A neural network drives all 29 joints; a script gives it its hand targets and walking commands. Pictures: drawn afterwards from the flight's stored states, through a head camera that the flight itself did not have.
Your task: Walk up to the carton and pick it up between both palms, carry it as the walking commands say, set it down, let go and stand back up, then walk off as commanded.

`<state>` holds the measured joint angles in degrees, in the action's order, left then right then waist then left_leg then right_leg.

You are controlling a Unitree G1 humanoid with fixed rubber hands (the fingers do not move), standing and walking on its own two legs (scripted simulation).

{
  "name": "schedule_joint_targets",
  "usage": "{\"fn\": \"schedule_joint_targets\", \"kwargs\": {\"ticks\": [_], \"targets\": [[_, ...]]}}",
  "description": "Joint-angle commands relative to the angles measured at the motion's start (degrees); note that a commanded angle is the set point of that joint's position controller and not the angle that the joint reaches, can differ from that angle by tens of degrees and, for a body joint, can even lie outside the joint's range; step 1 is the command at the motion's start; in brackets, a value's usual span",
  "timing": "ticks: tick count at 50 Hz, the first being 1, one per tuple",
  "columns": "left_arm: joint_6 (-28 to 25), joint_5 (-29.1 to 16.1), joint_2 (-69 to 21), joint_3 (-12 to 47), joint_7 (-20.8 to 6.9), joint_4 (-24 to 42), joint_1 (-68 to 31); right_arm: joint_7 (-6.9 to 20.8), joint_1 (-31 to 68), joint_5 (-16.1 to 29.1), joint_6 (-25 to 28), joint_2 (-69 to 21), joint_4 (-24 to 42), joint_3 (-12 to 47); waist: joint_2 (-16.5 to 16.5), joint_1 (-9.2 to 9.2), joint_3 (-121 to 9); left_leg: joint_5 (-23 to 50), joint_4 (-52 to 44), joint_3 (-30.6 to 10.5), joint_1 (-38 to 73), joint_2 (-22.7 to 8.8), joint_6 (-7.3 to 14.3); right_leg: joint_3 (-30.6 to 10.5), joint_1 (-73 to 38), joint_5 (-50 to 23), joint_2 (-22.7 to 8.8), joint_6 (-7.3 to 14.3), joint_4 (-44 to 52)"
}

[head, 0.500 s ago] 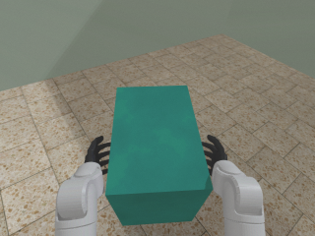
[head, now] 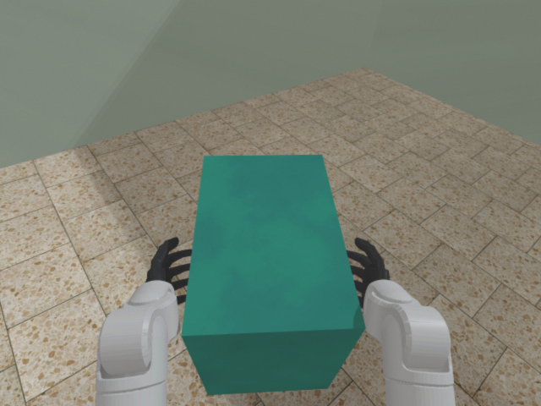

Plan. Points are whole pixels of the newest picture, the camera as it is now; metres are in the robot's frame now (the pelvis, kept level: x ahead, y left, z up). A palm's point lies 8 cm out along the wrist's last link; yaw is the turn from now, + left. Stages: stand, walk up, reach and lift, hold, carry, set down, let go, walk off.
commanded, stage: carry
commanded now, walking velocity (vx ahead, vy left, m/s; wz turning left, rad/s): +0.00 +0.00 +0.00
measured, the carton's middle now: (266, 272) +0.34 +0.01 +0.03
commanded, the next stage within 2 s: none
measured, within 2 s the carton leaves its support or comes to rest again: neither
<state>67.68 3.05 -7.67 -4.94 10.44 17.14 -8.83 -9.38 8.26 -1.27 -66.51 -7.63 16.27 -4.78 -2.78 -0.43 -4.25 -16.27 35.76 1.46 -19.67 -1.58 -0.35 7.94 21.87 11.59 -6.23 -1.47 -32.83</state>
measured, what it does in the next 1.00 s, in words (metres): stands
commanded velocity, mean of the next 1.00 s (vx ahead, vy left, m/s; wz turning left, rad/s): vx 0.00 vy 0.00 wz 0.00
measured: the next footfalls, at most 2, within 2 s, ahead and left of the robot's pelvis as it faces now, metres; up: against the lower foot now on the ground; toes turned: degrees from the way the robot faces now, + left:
none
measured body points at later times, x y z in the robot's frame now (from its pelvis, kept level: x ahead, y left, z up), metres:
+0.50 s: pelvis -0.01 -0.01 +0.00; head -0.04 +0.00 +0.45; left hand +0.26 +0.15 +0.08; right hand +0.27 -0.14 +0.08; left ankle +0.03 +0.12 -0.73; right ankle +0.07 -0.14 -0.73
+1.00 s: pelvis +0.00 +0.00 +0.00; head -0.02 +0.00 +0.45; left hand +0.28 +0.15 +0.04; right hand +0.29 -0.14 +0.04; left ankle +0.03 +0.12 -0.73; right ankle +0.07 -0.14 -0.73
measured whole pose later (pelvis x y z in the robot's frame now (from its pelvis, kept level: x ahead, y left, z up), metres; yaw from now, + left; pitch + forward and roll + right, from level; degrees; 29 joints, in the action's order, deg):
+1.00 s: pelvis +0.00 +0.00 +0.00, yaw +0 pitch +0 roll +0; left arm 51.3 6.2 -7.7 -7.6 7.3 0.7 -9.2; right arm -7.1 9.1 -4.5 -49.3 -7.6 -2.1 -4.8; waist -0.8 -0.7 -3.0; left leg -16.1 35.7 1.5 -19.7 -1.7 -0.3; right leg 7.9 21.9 10.1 -6.1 -1.3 -32.5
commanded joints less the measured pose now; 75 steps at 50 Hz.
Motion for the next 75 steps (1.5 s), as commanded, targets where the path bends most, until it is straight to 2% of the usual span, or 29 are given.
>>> {"fn": "schedule_joint_targets", "kwargs": {"ticks": [1, 4, 13, 22, 24, 28, 30, 31, 32, 33, 35, 37, 39, 45, 48, 52, 53, 54, 55, 56, 58, 59, 61, 67, 70, 71, 72, 74, 75], "targets": [[-3.4, -17.0, -54.7, 37.7, -7.0, 7.6, -29.8, 6.2, 25.4, 12.3, 2.3, -51.9, 4.4, 31.8, 11.1, -0.24, -16.1, 6.1, -12.4, -7.7, 2.7, -9.2, 2.3, -4.7, -6.9, -1.7, -2.9, -0.8, 4.1], [-2.6, -16.2, -53.7, 37.5, -7.0, 5.3, -29.0, 5.8, 25.8, 11.1, 2.1, -49.3, 4.7, 30.8, 10.9, -0.35, -11.7, -8.7, -16.1, -7.4, -1.2, -8.4, 2.6, -4.7, -5.5, 4.2, -2.9, -0.9, 6.0], [-2.8, -16.3, -52.7, 33.6, -7.5, 2.3, -27.7, 4.9, 28.5, 11.1, 1.8, -50.3, 4.9, 32.7, -2.4, -0.34, -12.5, -5.4, -10.9, -4.8, -1.4, -5.3, 2.6, -7.9, -8.0, 2.4, -4.7, 1.2, 10.3], [-4.6, -15.7, -52.6, 33.4, -7.5, 2.5, -27.0, 5.5, 27.4, 11.3, 3.3, -50.0, 3.7, 32.2, 2.0, -0.23, -17.4, 0.8, -10.8, -6.3, 0.3, -6.6, 2.7, -5.8, -11.4, -4.9, -3.6, 1.5, 5.6], [-6.4, -12.8, -49.8, 28.6, -8.1, -5.1, -27.2, 6.0, 30.4, 9.1, 5.2, -47.0, -2.0, 29.1, 2.5, -0.31, -16.2, 2.7, -9.5, -4.7, 0.4, -5.8, 2.7, -6.1, -11.2, -7.1, -4.1, 1.6, 6.1], [-10.0, -13.3, -51.4, 31.3, -8.3, -1.6, -32.8, 6.7, 30.7, 8.8, 8.3, -49.0, -2.3, 28.5, 2.9, -0.39, -13.5, -8.9, -13.3, -6.0, -2.5, -5.7, 3.1, -6.6, -7.9, 6.6, -3.4, 1.7, 8.5], [-12.7, -10.5, -49.7, 27.8, -9.0, -9.9, -33.6, 7.0, 34.3, 6.0, 11.6, -46.2, -7.4, 25.2, 4.8, -0.37, -12.2, -10.1, -15.2, -6.7, -4.1, -6.8, 3.2, -5.2, -8.4, 4.7, -1.9, 1.2, 6.7], [-13.2, -12.5, -51.8, 30.8, -9.2, -4.8, -34.3, 7.2, 33.7, 7.7, 12.0, -48.6, -3.5, 27.8, 5.5, -0.44, -12.2, -9.3, -15.8, -6.9, -4.0, -7.0, 3.2, -4.8, -8.3, 4.1, -1.7, 1.1, 6.2], [-14.7, -7.5, -46.3, 25.1, -9.4, -16.1, -33.4, 7.6, 33.2, 3.1, 13.8, -43.2, -14.2, 21.9, 5.9, -0.49, -14.8, -6.6, -14.3, -6.0, -1.3, -6.8, 3.4, -5.7, -9.0, 2.4, -2.2, 1.7, 6.8], [-15.7, -10.6, -50.3, 29.0, -9.9, -9.4, -32.4, 7.8, 33.9, 6.4, 14.9, -46.7, -5.6, 26.7, 4.2, -0.36, -15.6, -4.7, -12.9, -5.3, -0.8, -6.4, 3.1, -5.8, -10.0, 1.4, -1.9, 1.7, 7.0], [-18.7, -7.9, -46.5, 26.1, -10.5, -14.0, -35.8, 8.4, 35.4, 3.6, 17.7, -43.7, -12.0, 23.4, 2.4, -0.44, -16.1, -1.8, -12.3, -5.1, -0.8, -6.4, 3.2, -5.6, -10.6, -0.6, -2.4, 1.8, 6.0], [-20.5, -8.4, -47.2, 28.2, -10.9, -11.7, -36.7, 9.1, 33.6, 3.7, 19.4, -45.0, -13.1, 24.0, 7.3, -0.23, -16.2, -1.0, -12.0, -5.1, -0.5, -6.4, 3.5, -5.7, -10.1, -1.2, -2.3, 1.8, 5.8], [-21.1, -10.0, -49.4, 30.9, -11.1, -7.2, -35.9, 9.0, 35.0, 6.1, 20.1, -46.8, -6.3, 28.3, 3.3, -0.2, -14.9, -5.4, -12.4, -4.5, -2.2, -6.2, 3.3, -5.5, -9.1, 3.3, -2.1, 1.8, 7.2], [-20.6, -8.9, -47.5, 28.8, -11.8, -13.1, -32.9, 9.0, 35.3, 4.7, 20.3, -44.4, -8.4, 27.6, -0.6, 0.11, -17.1, -1.2, -9.4, -3.3, -0.6, -5.2, 3.5, -6.5, -11.1, -2.0, -4.1, 1.8, 7.2], [-21.3, -7.9, -45.9, 27.5, -11.8, -15.0, -31.5, 9.3, 31.4, 3.5, 20.7, -43.7, -13.4, 25.5, 4.7, 0.04, -17.3, 3.6, -10.1, -3.7, 1.3, -6.2, 3.3, -5.6, -10.6, -6.0, -3.2, 1.5, 4.9], [-21.7, -9.6, -48.9, 31.0, -12.1, -9.2, -31.6, 10.0, 32.2, 6.3, 21.0, -46.9, -7.3, 29.4, 4.5, -0.02, -17.9, 3.4, -9.1, -3.1, 1.4, -5.5, 3.2, -6.1, -11.0, -6.0, -4.0, 2.0, 5.4], [-21.6, -8.2, -46.9, 28.7, -12.1, -14.5, -32.2, 10.1, 30.6, 3.8, 20.8, -45.0, -14.4, 26.4, 4.8, 0.14, -17.0, 6.3, -8.5, -3.0, 1.3, -5.6, 2.9, -6.8, -10.8, -8.9, -4.2, 2.2, 4.4], [-21.3, -11.0, -50.5, 33.4, -12.2, -6.4, -33.0, 9.9, 31.6, 6.6, 20.6, -48.1, -5.6, 30.6, 3.5, -0.04, -18.2, 2.4, -8.9, -3.0, 0.7, -5.4, 3.3, -6.5, -10.6, -5.4, -4.1, 1.6, 5.7], [-21.3, -8.3, -48.1, 30.0, -12.3, -13.4, -33.0, 10.2, 33.0, 4.3, 20.7, -45.3, -11.6, 27.2, 4.6, 0.09, -16.2, 1.1, -10.6, -4.2, -0.2, -6.3, 3.9, -5.3, -9.7, -3.7, -3.5, 1.0, 5.6], [-21.2, -11.0, -50.9, 33.2, -12.5, -7.3, -32.6, 10.2, 33.5, 6.8, 20.9, -47.4, -3.7, 30.3, 5.0, 0.11, -17.3, 0.1, -11.6, -4.9, -0.1, -6.8, 3.6, -5.0, -10.1, -1.6, -2.6, 1.4, 5.4], [-20.7, -7.8, -48.6, 29.5, -12.4, -14.7, -30.4, 10.5, 31.8, 4.5, 20.2, -45.5, -12.0, 27.0, 6.6, 0.02, -13.7, -5.0, -13.8, -5.9, -3.2, -6.9, 3.9, -4.9, -8.8, 3.5, -1.9, 1.2, 6.3], [-20.4, -13.4, -53.7, 35.2, -11.9, -1.3, -35.0, 9.8, 36.1, 9.7, 20.0, -50.6, 1.7, 33.3, 3.6, -0.07, -15.4, -4.3, -11.8, -3.4, -1.9, -6.3, 3.0, -6.3, -9.7, 2.1, -3.2, 1.6, 7.4], [-18.6, -12.0, -50.9, 32.8, -11.7, -5.1, -34.4, 9.2, 35.0, 8.0, 18.1, -49.2, -2.5, 31.1, -0.9, 0.02, -15.7, -6.0, -8.9, -1.9, -1.9, -5.0, 2.2, -8.7, -8.6, 4.1, -4.6, 2.2, 9.7], [-12.3, -14.6, -52.9, 36.8, -9.2, 6.4, -33.6, 7.9, 29.2, 10.9, 11.3, -52.4, 3.1, 32.8, 10.1, 0.66, -12.4, -6.2, -14.1, -6.0, 3.6, -11.5, 3.0, -3.8, 3.2, 3.0, 0.1, -0.5, 1.0], [-9.8, -17.5, -55.2, 38.5, -8.5, 11.1, -33.6, 7.0, 29.8, 12.8, 9.3, -53.8, 9.5, 33.8, 11.4, 0.34, -13.6, 1.2, -10.6, -5.0, 5.7, -13.7, 3.0, -2.6, 2.3, 1.4, 1.5, -0.2, -0.5], [-8.5, -17.2, -55.1, 37.8, -8.4, 9.5, -31.3, 6.6, 29.2, 12.9, 8.1, -53.6, 10.2, 34.8, 7.8, 0.18, -12.5, 0.8, -10.0, -4.8, 3.5, -13.7, 3.1, -2.7, 1.7, 1.2, 1.6, -0.3, -1.6], [-8.0, -17.4, -54.6, 38.0, -8.2, 11.1, -31.0, 6.5, 27.8, 12.6, 7.7, -53.1, 10.4, 34.1, 10.9, 0.23, -13.9, 1.1, -9.5, -4.2, 4.7, -13.9, 2.6, -4.2, 1.7, -0.3, 0.8, -0.3, -1.4], [-6.5, -18.1, -54.7, 38.1, -7.4, 13.0, -29.4, 6.6, 23.6, 13.3, 5.5, -54.0, 9.3, 34.1, 8.3, 0.41, -13.9, 6.0, -5.9, -0.7, 5.7, -12.3, 1.1, -5.8, 1.2, -10.8, 0.3, 0.2, 0.0], [-6.4, -18.6, -54.1, 37.4, -7.2, 14.2, -30.9, 6.1, 22.8, 13.3, 5.1, -54.9, 8.6, 34.4, 2.2, 0.64, -17.3, 5.8, -2.6, 0.7, 6.2, -12.2, 0.3, -7.5, -1.5, -15.1, -0.8, 1.4, 0.0]]}}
